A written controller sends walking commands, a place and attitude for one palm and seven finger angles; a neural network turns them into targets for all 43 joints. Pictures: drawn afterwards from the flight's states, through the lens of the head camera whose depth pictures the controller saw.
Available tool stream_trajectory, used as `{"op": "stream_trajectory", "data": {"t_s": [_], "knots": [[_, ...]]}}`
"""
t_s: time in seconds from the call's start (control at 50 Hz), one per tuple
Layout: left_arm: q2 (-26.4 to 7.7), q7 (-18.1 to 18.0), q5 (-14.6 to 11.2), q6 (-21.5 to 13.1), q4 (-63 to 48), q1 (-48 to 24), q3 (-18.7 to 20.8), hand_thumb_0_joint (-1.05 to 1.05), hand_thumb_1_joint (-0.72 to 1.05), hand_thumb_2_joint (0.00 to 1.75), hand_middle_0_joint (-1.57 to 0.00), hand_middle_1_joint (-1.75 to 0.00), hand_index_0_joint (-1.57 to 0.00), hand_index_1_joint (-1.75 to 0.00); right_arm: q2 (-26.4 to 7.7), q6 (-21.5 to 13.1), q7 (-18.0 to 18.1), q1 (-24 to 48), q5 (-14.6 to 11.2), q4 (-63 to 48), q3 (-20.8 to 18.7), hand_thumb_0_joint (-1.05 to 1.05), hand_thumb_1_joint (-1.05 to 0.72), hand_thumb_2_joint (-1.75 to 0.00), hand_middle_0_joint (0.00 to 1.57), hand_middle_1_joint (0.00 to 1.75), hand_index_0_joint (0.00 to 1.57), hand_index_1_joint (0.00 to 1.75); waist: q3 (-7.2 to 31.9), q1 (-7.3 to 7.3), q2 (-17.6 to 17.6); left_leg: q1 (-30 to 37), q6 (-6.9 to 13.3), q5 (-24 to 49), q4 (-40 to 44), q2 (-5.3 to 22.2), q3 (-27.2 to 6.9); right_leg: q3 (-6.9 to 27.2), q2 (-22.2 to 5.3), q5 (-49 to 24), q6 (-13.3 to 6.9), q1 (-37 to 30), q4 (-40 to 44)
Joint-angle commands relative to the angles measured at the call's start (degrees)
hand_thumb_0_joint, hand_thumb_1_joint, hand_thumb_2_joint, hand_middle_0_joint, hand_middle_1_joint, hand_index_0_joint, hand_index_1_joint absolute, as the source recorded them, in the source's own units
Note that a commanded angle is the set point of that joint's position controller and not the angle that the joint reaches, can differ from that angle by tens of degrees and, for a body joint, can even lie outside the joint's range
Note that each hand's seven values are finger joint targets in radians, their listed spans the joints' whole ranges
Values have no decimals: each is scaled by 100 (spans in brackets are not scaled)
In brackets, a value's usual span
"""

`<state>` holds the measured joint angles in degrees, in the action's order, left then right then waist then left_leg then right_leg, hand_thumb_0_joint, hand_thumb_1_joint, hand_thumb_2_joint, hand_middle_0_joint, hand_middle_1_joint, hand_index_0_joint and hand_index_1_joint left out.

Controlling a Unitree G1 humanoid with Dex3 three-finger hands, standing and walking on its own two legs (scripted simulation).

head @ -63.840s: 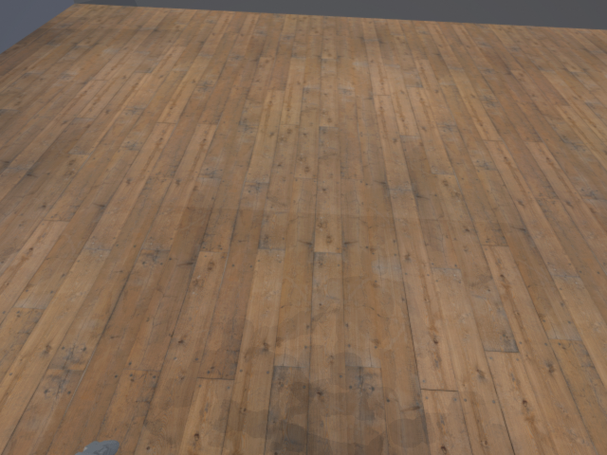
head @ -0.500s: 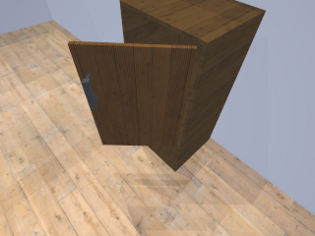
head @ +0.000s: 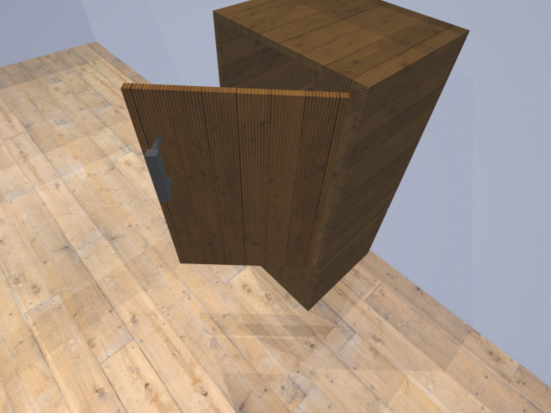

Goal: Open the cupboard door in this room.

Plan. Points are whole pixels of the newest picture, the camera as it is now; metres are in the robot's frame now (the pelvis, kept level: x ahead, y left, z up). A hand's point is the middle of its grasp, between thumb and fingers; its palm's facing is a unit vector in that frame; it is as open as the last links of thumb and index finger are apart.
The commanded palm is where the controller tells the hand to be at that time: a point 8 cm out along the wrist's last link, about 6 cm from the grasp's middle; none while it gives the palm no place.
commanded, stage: look again from close up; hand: left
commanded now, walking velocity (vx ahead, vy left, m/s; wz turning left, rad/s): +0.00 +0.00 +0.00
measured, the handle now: (161, 170) +0.56 +0.28 -0.01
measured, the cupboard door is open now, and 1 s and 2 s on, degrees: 46 46 46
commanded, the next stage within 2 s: shuffle to correct the standing spot in 0.60 s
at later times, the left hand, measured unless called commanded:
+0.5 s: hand out of the picture +0.00 +0.24 -0.18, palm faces +0.01 -0.97 -0.24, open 7.4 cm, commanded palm none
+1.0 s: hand out of the picture -0.18 +0.22 -0.19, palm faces +0.08 -0.99 -0.13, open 7.4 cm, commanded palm none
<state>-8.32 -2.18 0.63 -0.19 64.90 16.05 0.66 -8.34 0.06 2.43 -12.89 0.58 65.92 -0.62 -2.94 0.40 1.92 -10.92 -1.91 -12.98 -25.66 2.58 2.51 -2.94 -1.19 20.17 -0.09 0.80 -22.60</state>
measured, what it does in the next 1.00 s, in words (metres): shifts its weight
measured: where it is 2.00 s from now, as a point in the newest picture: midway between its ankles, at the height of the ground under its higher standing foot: outside the picture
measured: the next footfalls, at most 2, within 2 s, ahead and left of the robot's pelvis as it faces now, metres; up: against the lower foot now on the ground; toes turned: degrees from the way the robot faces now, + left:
right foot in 1.30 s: -0.05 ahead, -0.04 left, +0.00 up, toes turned -8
left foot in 1.62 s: +0.06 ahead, +0.23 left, +0.00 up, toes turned +9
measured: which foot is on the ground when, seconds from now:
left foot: down 0.00-1.00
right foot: down 0.00-1.00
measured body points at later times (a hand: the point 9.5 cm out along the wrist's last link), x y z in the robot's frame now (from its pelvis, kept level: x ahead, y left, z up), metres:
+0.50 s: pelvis -0.05 +0.04 -0.01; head -0.07 +0.05 +0.44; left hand +0.00 +0.29 -0.16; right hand +0.03 -0.21 -0.14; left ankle +0.01 +0.14 -0.74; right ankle -0.09 -0.11 -0.74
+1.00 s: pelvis -0.08 +0.07 -0.01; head -0.10 +0.09 +0.44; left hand -0.18 +0.27 -0.18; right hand -0.11 -0.17 -0.16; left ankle -0.02 +0.14 -0.74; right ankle -0.09 -0.11 -0.74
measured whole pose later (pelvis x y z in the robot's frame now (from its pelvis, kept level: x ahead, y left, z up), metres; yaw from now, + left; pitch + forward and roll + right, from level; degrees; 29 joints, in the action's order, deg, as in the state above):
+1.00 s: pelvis -0.08 +0.07 -0.01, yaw +0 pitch -2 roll -3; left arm -7.2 -1.3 1.7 2.7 63.7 28.8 2.3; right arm -8.7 1.6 0.4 -21.2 1.0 60.9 -2.7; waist 0.4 -0.2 0.5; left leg -20.3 1.8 -22.3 -36.4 0.6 3.0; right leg -0.6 -2.5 22.3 0.7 13.0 -33.4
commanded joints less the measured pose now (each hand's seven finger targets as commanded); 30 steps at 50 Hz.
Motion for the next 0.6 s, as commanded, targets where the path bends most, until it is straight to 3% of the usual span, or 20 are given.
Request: {"op": "stream_trajectory", "data": {"t_s": [0.0, 0.02, 0.04, 0.06, 0.08, 0.1, 0.14, 0.16, 0.18, 0.2, 0.26, 0.28, 0.32, 0.36, 0.42, 0.52, 0.58], "knots": [[-507, -27, -28, -51, -79, 506, 64, 0, 90, 90, -20, -30, -20, -30, -584, -56, 41, -367, 26, -109, -101, 0, -90, -90, 20, 30, 20, 30, -100, -28, -53, 447, 227, 1845, 175, 352, -275, 316, -569, -2291, -114, 619, 345], [-523, -26, -30, -52, -87, 501, 63, 0, 90, 90, -20, -30, -20, -30, -586, -54, 37, -381, 24, -107, -101, 0, -90, -90, 20, 30, 20, 30, -106, -30, -51, 430, 223, 1788, 194, 350, -275, 315, -571, -2234, -111, 609, 364], [-1635, -69, 125, -175, -691, 440, 48, 0, 90, 90, -20, -30, -20, -30, -1250, -134, -85, 34, 34, -862, -110, 0, -90, -90, 20, 30, 20, 30, -563, -44, -429, 230, 316, 1666, -151, 235, -438, 326, -486, -2361, -107, 1222, 245], [-1272, -97, 113, -195, -809, 282, 227, 0, 90, 90, -20, -30, -20, -30, -1209, -262, -59, -84, 75, -989, -293, 0, -90, -90, 20, 30, 20, 30, 12, -99, -777, 90, 339, 1843, -493, 309, -306, 488, -606, -2224, -157, 1131, -236], [-1192, -99, 83, -241, -886, 327, 194, 0, 90, 90, -20, -30, -20, -30, -1034, -287, -25, -158, 75, -995, -262, 0, -90, -90, 20, 30, 20, 30, 674, -83, -683, 245, 393, 2348, -726, 347, -405, 520, -590, -2767, -233, 915, -393], [-1098, -90, 85, -257, -944, 482, 225, 0, 90, 90, -20, -30, -20, -30, -963, -289, -7, -244, 70, -1081, -266, 0, -90, -90, 20, 30, 20, 30, 948, -53, -255, 153, 394, 2596, -916, 320, -362, 535, -615, -3568, -267, 737, -472], [-1019, -93, 76, -206, -1014, 738, 208, 0, 90, 90, -20, -30, -20, -30, -746, -240, -26, -329, 75, -1221, -194, 0, -90, -90, 20, 30, 20, 30, 981, 13, 550, -380, 394, 2151, -1034, 132, -102, 506, -695, -5074, -271, 195, -722], [-1049, -95, 69, -166, -1065, 752, 243, 0, 90, 90, -20, -30, -20, -30, -747, -200, -33, -259, 65, -1278, -213, 0, -90, -90, 20, 30, 20, 30, 769, 35, 683, -658, 395, 1493, -1028, 16, -19, 510, -744, -5268, -292, 133, -775], [-1096, -87, 71, -117, -1137, 745, 248, 0, 90, 90, -20, -30, -20, -30, -741, -155, -30, -160, 57, -1345, -229, 0, -90, -90, 20, 30, 20, 30, 556, 46, 694, -790, 390, 1002, -955, -39, 32, 551, -772, -5183, -319, 205, -793], [-1132, -82, 83, -79, -1242, 645, 259, 0, 90, 90, -20, -30, -20, -30, -790, -134, -29, -185, 51, -1368, -248, 0, -90, -90, 20, 30, 20, 30, 525, -15, 463, -692, 405, 1110, -804, -23, 45, 537, -738, -4799, -343, 300, -858], [-1055, -75, 77, -7, -1438, 580, 212, 0, 90, 90, -20, -30, -20, -30, -971, -114, -40, -349, 63, -1283, -284, 0, -90, -90, 20, 30, 20, 30, 613, -58, -408, 203, 518, 2880, -792, 331, -181, 281, -396, -3005, -179, 978, -942], [-1066, -67, 68, 15, -1461, 528, 212, 0, 90, 90, -20, -30, -20, -30, -1079, -91, -40, -289, 58, -1293, -307, 0, -90, -90, 20, 30, 20, 30, 493, -51, -590, 206, 561, 2829, -707, 459, -325, 243, -307, -2108, -142, 1176, -804], [-1108, -38, 72, 44, -1485, 392, 201, 0, 90, 90, -20, -30, -20, -30, -1179, -62, -65, -51, 63, -1373, -315, 0, -90, -90, 20, 30, 20, 30, 126, -18, -425, -228, 587, 1872, -425, 495, -493, 280, -226, -1143, -121, 1271, -557], [-1121, -17, 77, 35, -1470, 364, 167, 0, 90, 90, -20, -30, -20, -30, -1132, -56, -105, 77, 64, -1409, -283, 0, -90, -90, 20, 30, 20, 30, -14, -6, -180, -395, 528, 1088, -306, 400, -453, 410, -294, -939, -130, 1296, -345], [-1236, 20, 77, 24, -1447, 215, 166, 0, 90, 90, -20, -30, -20, -30, -1200, -35, -147, 160, 69, -1423, -283, 0, -90, -90, 20, 30, 20, 30, -214, -57, -393, -617, 462, -324, 122, 316, -538, 487, -300, -130, -148, 1479, -120], [-1137, 43, 98, 40, -1298, 389, 127, 0, 90, 90, -20, -30, -20, -30, -1214, -14, -181, 67, 75, -1359, -269, 0, -90, -90, 20, 30, 20, 30, -258, -33, -533, -884, 448, -1450, 705, 369, -795, 358, -228, 209, -90, 1445, -82], [-1012, 45, 107, 43, -1165, 627, 105, 0, 90, 90, -20, -30, -20, -30, -1168, -1, -185, -5, 69, -1300, -271, 0, -90, -90, 20, 30, 20, 30, -145, 9, -539, -915, 458, -1698, 916, 417, -891, 273, -199, 181, -59, 1348, -116]]}}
